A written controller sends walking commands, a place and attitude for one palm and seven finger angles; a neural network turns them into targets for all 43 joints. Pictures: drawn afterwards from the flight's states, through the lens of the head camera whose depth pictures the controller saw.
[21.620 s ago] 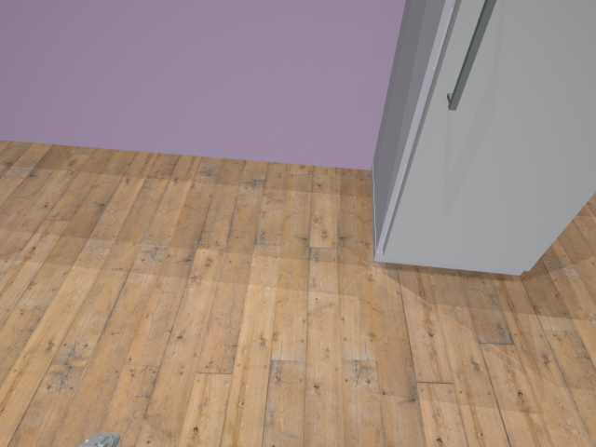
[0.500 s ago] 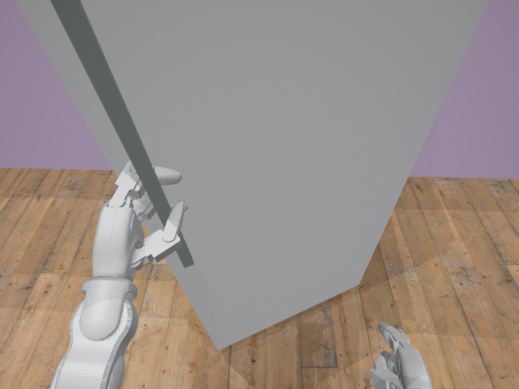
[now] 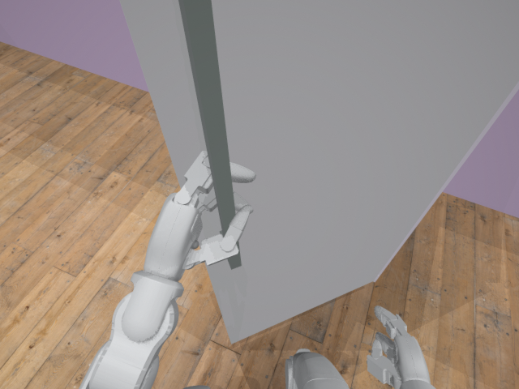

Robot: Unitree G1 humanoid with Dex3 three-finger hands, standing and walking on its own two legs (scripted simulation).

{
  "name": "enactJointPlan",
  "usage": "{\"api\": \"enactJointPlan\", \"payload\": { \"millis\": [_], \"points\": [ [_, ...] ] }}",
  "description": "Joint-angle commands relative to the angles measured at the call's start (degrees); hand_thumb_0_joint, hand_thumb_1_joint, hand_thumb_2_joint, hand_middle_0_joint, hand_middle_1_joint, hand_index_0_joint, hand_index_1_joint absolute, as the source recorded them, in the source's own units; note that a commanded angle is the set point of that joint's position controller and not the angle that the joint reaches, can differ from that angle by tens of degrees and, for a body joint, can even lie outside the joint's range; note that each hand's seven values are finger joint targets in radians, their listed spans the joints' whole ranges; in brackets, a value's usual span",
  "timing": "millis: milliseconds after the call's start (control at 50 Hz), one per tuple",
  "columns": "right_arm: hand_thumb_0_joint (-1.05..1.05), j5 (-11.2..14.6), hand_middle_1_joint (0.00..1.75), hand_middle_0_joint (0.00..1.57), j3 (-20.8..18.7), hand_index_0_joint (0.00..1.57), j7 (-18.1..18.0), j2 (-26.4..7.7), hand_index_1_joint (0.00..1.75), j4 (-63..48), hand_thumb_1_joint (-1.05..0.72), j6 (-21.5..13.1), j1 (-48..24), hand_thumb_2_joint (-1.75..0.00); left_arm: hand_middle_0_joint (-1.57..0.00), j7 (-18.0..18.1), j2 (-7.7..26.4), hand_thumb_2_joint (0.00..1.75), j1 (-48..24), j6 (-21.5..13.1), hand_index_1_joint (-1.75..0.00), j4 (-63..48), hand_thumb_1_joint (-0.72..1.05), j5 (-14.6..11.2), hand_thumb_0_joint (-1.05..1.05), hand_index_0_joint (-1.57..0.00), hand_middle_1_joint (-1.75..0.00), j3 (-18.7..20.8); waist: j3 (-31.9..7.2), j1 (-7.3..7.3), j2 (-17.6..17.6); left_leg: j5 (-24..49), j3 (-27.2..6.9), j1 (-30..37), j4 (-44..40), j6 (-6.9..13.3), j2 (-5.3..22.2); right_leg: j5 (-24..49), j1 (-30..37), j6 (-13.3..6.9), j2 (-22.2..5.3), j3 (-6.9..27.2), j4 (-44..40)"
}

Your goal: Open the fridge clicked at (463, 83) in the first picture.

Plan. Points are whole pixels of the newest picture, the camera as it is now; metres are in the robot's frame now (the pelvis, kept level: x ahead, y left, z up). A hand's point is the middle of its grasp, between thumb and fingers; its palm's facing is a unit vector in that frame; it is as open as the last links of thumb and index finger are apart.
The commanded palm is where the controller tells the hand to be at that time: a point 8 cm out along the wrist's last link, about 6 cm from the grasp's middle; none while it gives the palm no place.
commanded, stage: walk backward, drawing the door open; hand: left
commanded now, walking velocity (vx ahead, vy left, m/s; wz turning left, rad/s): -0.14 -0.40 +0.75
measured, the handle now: (215, 167) +0.31 +0.05 +0.23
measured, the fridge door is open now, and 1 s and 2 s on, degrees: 50 79 76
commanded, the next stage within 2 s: stop walking and hold the door back in 0.88 s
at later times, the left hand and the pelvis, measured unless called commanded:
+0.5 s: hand (321, 331) +0.16 -0.05 +0.16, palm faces +0.24 -0.94 -0.25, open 6.6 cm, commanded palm +0.12 -0.01 +0.17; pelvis -0.07 -0.23 +0.01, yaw +25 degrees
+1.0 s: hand out of the picture +0.09 -0.17 +0.16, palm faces +0.76 -0.59 -0.28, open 6.4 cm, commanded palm +0.03 -0.14 +0.16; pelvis -0.01 -0.47 +0.00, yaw +47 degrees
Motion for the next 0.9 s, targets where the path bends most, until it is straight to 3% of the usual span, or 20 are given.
{"api": "enactJointPlan", "payload": {
  "millis": [0,60,100,160,280,300,340,360,420,460,500,520,540,580,680,700,740,760,820,880],
  "points": [
    [0.00,1.15,0.30,0.20,-2.55,0.20,1.59,-8.78,0.30,-6.38,-0.90,-3.46,-8.44,-0.90,-0.45,0.52,-2.63,0.90,-10.07,-7.14,-1.40,-14.56,0.90,-0.22,0.00,-0.45,-1.40,3.37,-10.53,2.92,9.28,12.18,-18.12,-1.95,-16.93,10.11,17.35,-0.87,8.84,1.04,-3.62,8.06,-6.69],
    [0.00,3.02,0.30,0.20,-2.77,0.20,1.95,-6.82,0.30,-6.75,-0.90,-3.25,-7.48,-0.90,-0.45,1.11,-1.74,0.90,-12.33,-6.76,-1.40,-16.13,0.90,-0.59,0.00,-0.45,-1.40,4.06,-17.14,3.29,3.67,-10.34,-5.50,-7.11,-10.96,4.43,4.29,5.14,30.23,-0.57,0.50,-2.27,-32.88],
    [0.00,3.21,0.30,0.20,-2.41,0.20,1.68,-2.13,0.30,-7.71,-0.90,-3.18,-9.00,-0.90,-0.45,1.84,4.35,0.90,-14.32,-6.64,-1.40,-22.30,0.90,0.23,0.00,-0.45,-1.40,9.53,-17.77,4.55,-19.37,-16.79,4.62,-14.06,26.01,0.94,-5.15,5.90,25.05,-10.83,-16.89,15.74,-44.73],
    [0.00,2.11,0.30,0.20,-3.32,0.20,0.66,-3.51,0.30,-7.02,-0.90,-3.16,-7.02,-0.90,-0.45,0.63,2.97,0.90,-11.56,-6.26,-1.40,-20.32,0.90,-0.17,0.00,-0.45,-1.40,9.38,-16.86,4.05,-13.27,-17.18,1.62,-12.33,39.36,2.08,-0.31,15.07,21.51,-14.07,-19.20,11.43,-39.56],
    [0.00,1.35,0.30,0.20,-1.39,0.20,0.00,-2.78,0.30,-7.89,-0.90,-3.77,-2.63,-0.90,-0.45,0.51,-0.30,0.90,-12.68,-5.98,-1.40,-18.06,0.90,-0.83,0.00,-0.45,-1.40,6.42,-16.38,1.73,-8.47,-11.13,8.67,7.14,1.89,2.75,-0.93,12.39,14.22,-8.82,-12.21,-2.61,-32.86],
    [0.00,1.26,0.30,0.20,-1.54,0.20,0.00,-3.39,0.30,-8.01,-0.90,-4.32,-0.43,-0.90,-0.45,0.08,-0.73,0.90,-14.70,-6.02,-1.40,-18.58,0.90,-0.78,0.00,-0.45,-1.40,4.76,-16.25,0.09,-4.23,-5.73,5.14,13.76,-8.25,3.82,1.42,9.23,7.42,-6.81,-10.92,-2.63,-23.78],
    [0.00,-0.36,0.30,0.20,-2.83,0.20,-0.12,-8.40,0.30,-10.27,-0.90,-4.73,-1.88,-0.90,-0.45,-0.41,-1.36,0.90,-16.00,-8.16,-1.40,-16.18,0.90,0.99,0.00,-0.45,-1.40,4.03,-11.30,0.72,17.91,19.69,-40.11,19.24,-25.23,15.05,31.32,-7.83,-12.97,1.53,-2.99,0.64,2.71],
    [0.00,0.50,0.30,0.20,-4.14,0.20,-0.33,-10.89,0.30,-10.42,-0.90,-3.32,-2.25,-0.90,-0.45,0.25,0.41,0.90,-14.49,-8.92,-1.40,-10.33,0.90,2.43,0.00,-0.45,-1.40,6.15,-13.28,0.76,9.72,29.35,-44.48,20.18,-24.54,19.04,35.09,-7.82,-11.64,2.66,-3.59,5.11,9.51],
    [0.00,1.14,0.30,0.20,-3.26,0.20,1.65,-9.78,0.30,-6.87,-0.90,-3.66,-9.14,-0.90,-0.45,-0.72,1.57,0.90,-18.57,-9.19,-1.40,-17.27,0.90,0.91,0.00,-0.45,-1.40,7.63,-8.94,2.51,12.63,9.19,-23.71,3.14,-19.53,13.23,22.45,0.44,-1.14,1.27,-6.10,10.54,5.75],
    [0.00,2.12,0.30,0.20,-3.13,0.20,2.03,-9.19,0.30,-6.34,-0.90,-3.85,-8.38,-0.90,-0.45,-0.17,-1.44,0.90,-14.50,-7.60,-1.40,-13.50,0.90,-1.08,0.00,-0.45,-1.40,6.76,-12.04,3.75,11.42,-0.32,-9.79,-5.73,-18.88,7.40,14.12,2.58,19.00,0.54,-2.34,3.60,-14.14],
    [0.00,3.11,0.30,0.20,-3.67,0.20,1.96,-7.99,0.30,-6.55,-0.90,-3.12,-7.50,-0.90,-0.45,0.49,0.32,0.90,-15.13,-7.47,-1.40,-13.80,0.90,-0.75,0.00,-0.45,-1.40,8.71,-18.14,4.46,9.18,-10.13,-5.72,-6.65,-12.91,5.10,8.42,2.81,31.95,-0.19,1.09,-3.26,-29.27],
    [0.00,3.50,0.30,0.20,-3.44,0.20,1.68,-5.75,0.30,-6.37,-0.90,-2.70,-6.80,-0.90,-0.45,0.81,2.14,0.90,-16.48,-7.45,-1.40,-15.85,0.90,-0.38,0.00,-0.45,-1.40,9.77,-20.22,4.29,-2.01,-12.11,0.44,-5.83,0.52,2.86,1.52,2.98,31.60,-2.33,-2.80,-0.53,-38.35],
    [0.00,3.69,0.30,0.20,-3.01,0.20,1.13,-2.84,0.30,-7.38,-0.90,-2.90,-8.82,-0.90,-0.45,1.31,6.22,0.90,-16.75,-6.87,-1.40,-18.31,0.90,-0.21,0.00,-0.45,-1.40,13.22,-18.77,4.87,-20.98,-17.35,6.37,-13.24,24.84,0.46,-4.77,0.93,26.76,-9.47,-14.84,13.87,-45.03],
    [0.00,2.47,0.30,0.20,-2.33,0.20,0.18,-2.23,0.30,-6.38,-0.90,-4.15,-7.11,-0.90,-0.45,1.87,7.42,0.90,-14.49,-5.81,-1.40,-21.99,0.90,-1.08,0.00,-0.45,-1.40,16.05,-19.17,5.17,-16.68,-21.74,0.43,-14.36,39.11,1.99,-1.21,17.08,22.95,-15.87,-21.91,15.06,-39.95],
    [0.00,2.01,0.30,0.20,-1.58,0.20,-0.63,-2.67,0.30,-5.67,-0.90,-2.64,-4.81,-0.90,-0.45,1.43,4.94,0.90,-12.71,-5.82,-1.40,-18.31,0.90,-3.30,0.00,-0.45,-1.40,14.93,-18.36,1.56,-7.37,-8.57,8.91,3.54,4.73,1.34,-1.39,27.92,17.23,-9.35,-12.97,-3.23,-24.40],
    [0.00,1.76,0.30,0.20,-2.02,0.20,-0.89,-3.37,0.30,-5.80,-0.90,-2.86,-2.69,-0.90,-0.45,0.93,5.18,0.90,-13.81,-5.80,-1.40,-19.19,0.90,-3.57,0.00,-0.45,-1.40,14.33,-17.77,0.10,-3.67,-3.07,6.15,11.81,-4.06,2.37,0.68,18.60,7.99,-7.05,-11.34,-4.11,-16.60],
    [0.00,0.39,0.30,0.20,-3.22,0.20,-1.04,-7.86,0.30,-7.91,-0.90,-3.48,-3.52,-0.90,-0.45,0.30,3.63,0.90,-14.81,-7.22,-1.40,-18.64,0.90,-1.60,0.00,-0.45,-1.40,13.61,-15.48,1.76,19.41,23.94,-40.82,21.70,-23.14,13.80,30.67,-11.86,-13.37,1.50,-2.01,1.06,6.54],
    [0.00,1.08,0.30,0.20,-4.11,0.20,-1.27,-9.83,0.30,-8.28,-0.90,-2.35,-3.34,-0.90,-0.45,0.93,4.53,0.90,-13.93,-8.35,-1.40,-11.93,0.90,-0.30,0.00,-0.45,-1.40,15.14,-15.49,1.16,10.57,22.42,-46.46,18.96,-25.11,18.08,33.99,-8.88,-9.96,2.46,-2.77,6.50,11.58],
    [0.00,0.65,0.30,0.20,-4.19,0.20,0.14,-9.11,0.30,-5.44,-0.90,-2.56,-9.49,-0.90,-0.45,0.12,7.04,0.90,-17.05,-9.08,-1.40,-18.88,0.90,-0.87,0.00,-0.45,-1.40,18.12,-10.05,3.14,17.06,2.20,-23.32,-0.85,-19.32,12.76,21.62,-2.46,3.89,1.25,-5.37,10.55,1.35],
    [0.00,1.90,0.30,0.20,-3.82,0.20,0.25,-8.36,0.30,-6.03,-0.90,-2.32,-7.42,-0.90,-0.45,0.95,5.97,0.90,-12.44,-6.56,-1.40,-15.21,0.90,-2.69,0.00,-0.45,-1.40,18.92,-16.40,5.17,15.52,-14.41,-6.23,-12.00,-14.36,5.20,10.00,-1.22,32.39,-0.17,2.24,-2.97,-23.81]
  ]
}}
